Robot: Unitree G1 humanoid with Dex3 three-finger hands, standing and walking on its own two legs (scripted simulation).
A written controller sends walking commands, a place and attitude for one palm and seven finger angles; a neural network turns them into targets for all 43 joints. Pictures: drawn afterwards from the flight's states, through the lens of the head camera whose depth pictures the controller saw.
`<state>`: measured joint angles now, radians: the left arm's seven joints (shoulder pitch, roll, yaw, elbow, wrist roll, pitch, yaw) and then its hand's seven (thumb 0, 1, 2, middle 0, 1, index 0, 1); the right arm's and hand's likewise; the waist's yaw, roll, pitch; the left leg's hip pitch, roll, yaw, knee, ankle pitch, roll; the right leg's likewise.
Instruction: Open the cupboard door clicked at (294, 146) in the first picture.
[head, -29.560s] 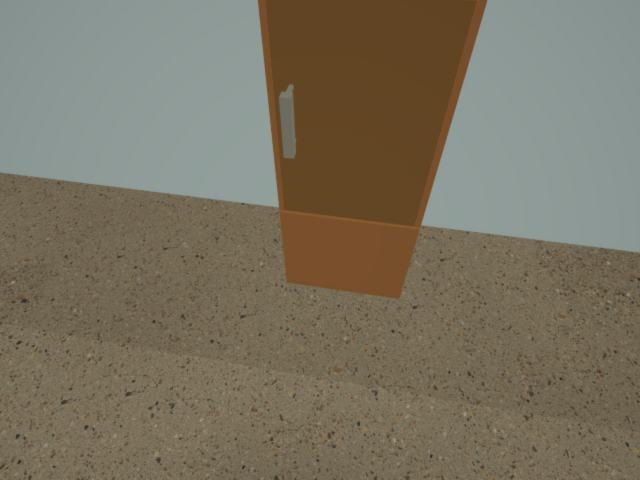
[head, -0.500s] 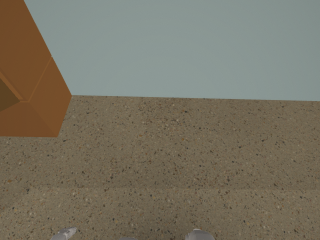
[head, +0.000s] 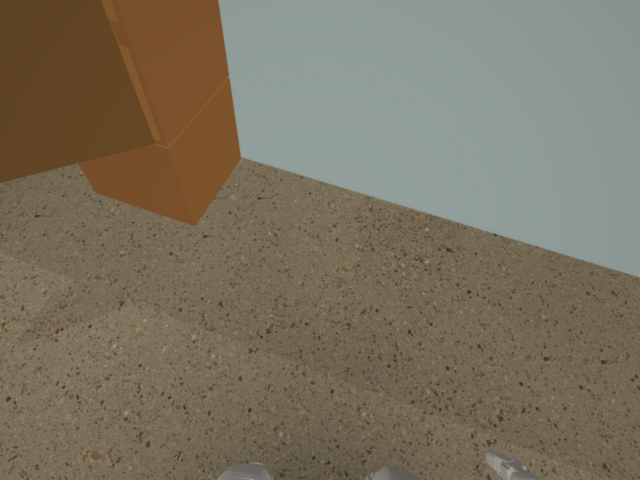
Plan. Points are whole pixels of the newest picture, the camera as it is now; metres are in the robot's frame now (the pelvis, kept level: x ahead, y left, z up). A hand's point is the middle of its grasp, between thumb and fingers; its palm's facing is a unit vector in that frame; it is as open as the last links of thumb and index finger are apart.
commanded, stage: turn to face it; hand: left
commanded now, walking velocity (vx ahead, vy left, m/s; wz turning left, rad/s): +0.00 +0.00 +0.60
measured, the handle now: out of the picture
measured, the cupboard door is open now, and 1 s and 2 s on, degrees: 45 45 45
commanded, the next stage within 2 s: take the last steps up to it in 0.76 s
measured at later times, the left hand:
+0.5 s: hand out of the picture +0.03 +0.17 -0.14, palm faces +0.28 -0.93 -0.25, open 7.4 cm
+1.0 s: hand out of the picture +0.01 +0.16 -0.14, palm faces +0.48 -0.83 -0.27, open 7.4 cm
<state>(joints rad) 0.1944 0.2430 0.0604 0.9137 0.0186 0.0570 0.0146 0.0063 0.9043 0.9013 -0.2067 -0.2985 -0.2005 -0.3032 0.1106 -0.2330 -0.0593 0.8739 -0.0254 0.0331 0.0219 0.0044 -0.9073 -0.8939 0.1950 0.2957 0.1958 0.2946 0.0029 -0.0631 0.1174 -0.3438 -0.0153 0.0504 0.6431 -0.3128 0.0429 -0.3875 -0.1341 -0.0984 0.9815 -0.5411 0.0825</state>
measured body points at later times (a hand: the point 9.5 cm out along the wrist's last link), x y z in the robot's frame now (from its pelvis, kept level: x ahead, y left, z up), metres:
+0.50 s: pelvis +0.02 -0.04 +0.02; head +0.07 -0.03 +0.46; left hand +0.02 +0.21 -0.12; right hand +0.18 -0.27 -0.13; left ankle -0.02 +0.08 -0.68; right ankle +0.02 -0.17 -0.72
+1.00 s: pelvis +0.04 -0.06 +0.01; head +0.07 -0.06 +0.46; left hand -0.02 +0.20 -0.12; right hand +0.21 -0.24 -0.15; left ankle -0.03 +0.06 -0.67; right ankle +0.07 -0.16 -0.72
